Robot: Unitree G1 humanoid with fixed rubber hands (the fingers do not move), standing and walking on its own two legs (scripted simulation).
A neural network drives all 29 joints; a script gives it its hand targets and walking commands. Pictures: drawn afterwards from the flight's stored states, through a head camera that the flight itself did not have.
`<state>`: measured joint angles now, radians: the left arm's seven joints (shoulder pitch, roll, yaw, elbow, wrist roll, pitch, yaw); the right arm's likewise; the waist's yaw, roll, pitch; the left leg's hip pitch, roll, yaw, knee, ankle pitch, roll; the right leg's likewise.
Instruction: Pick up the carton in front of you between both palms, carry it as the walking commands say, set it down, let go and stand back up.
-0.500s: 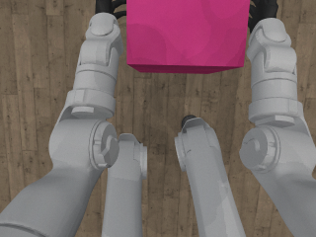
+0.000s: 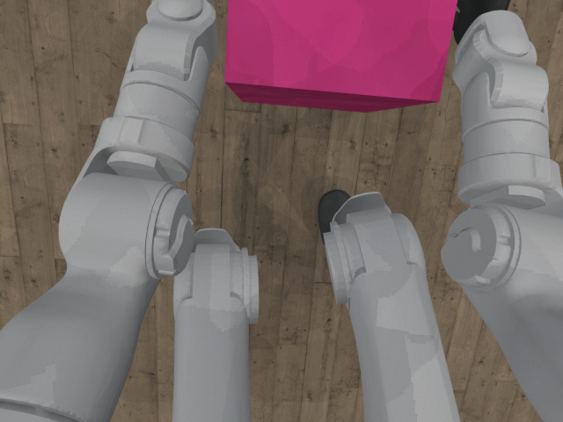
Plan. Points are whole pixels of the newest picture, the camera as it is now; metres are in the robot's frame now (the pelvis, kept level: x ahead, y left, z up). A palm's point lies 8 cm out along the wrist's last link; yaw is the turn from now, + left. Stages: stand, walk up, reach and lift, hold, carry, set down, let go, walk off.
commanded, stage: set down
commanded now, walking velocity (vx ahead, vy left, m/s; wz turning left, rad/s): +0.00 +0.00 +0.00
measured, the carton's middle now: (323, 18) +0.52 -0.14 -0.25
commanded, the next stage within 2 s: none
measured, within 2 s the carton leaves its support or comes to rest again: rests again in 0.26 s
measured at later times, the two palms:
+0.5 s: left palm out of the picture +0.56 +0.02 -0.19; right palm (461, 27) +0.47 -0.28 -0.19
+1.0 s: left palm (168, 1) +0.56 +0.04 -0.22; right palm (479, 41) +0.46 -0.31 -0.22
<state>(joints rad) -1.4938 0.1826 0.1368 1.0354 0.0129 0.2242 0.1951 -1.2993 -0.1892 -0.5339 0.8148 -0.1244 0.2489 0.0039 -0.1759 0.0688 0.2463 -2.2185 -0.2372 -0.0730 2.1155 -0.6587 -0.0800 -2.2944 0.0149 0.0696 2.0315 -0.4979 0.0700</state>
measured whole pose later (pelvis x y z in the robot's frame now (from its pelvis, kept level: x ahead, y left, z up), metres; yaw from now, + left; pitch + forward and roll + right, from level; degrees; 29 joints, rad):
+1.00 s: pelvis -0.01 +0.00 -0.02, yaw -1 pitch +37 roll -2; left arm -1.59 0.35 -0.02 1.14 -0.11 0.13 0.11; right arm -1.44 -0.37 -0.47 1.18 0.02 0.03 -0.02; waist -0.16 0.04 0.46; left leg -2.19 -0.15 -0.04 2.21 -0.66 -0.05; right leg -2.26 -0.04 0.02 2.10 -0.49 0.03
